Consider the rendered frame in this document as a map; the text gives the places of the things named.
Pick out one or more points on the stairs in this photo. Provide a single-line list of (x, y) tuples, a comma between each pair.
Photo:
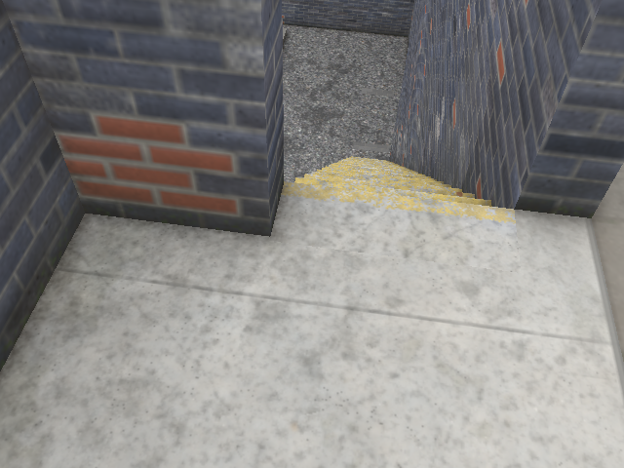
[(383, 176)]

